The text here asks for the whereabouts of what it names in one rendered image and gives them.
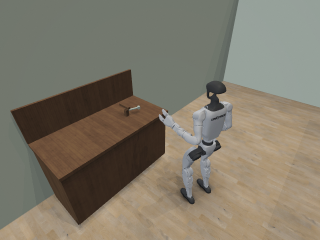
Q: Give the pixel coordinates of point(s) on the robot left upper arm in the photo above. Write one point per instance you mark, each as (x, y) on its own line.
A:
(198, 118)

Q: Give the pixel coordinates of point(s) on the robot left forearm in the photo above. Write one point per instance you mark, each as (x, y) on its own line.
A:
(188, 137)

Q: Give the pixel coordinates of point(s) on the robot left foot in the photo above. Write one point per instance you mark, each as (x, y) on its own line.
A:
(191, 200)

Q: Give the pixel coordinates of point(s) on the robot right upper arm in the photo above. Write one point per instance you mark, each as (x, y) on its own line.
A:
(228, 118)

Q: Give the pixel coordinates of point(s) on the left robot hand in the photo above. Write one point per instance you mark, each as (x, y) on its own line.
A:
(168, 121)

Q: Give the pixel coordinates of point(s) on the robot right thigh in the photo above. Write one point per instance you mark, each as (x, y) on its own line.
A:
(204, 158)

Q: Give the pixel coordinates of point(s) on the counter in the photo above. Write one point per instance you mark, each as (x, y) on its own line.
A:
(89, 144)

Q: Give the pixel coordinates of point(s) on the tap lever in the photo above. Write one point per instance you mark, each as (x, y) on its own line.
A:
(138, 107)

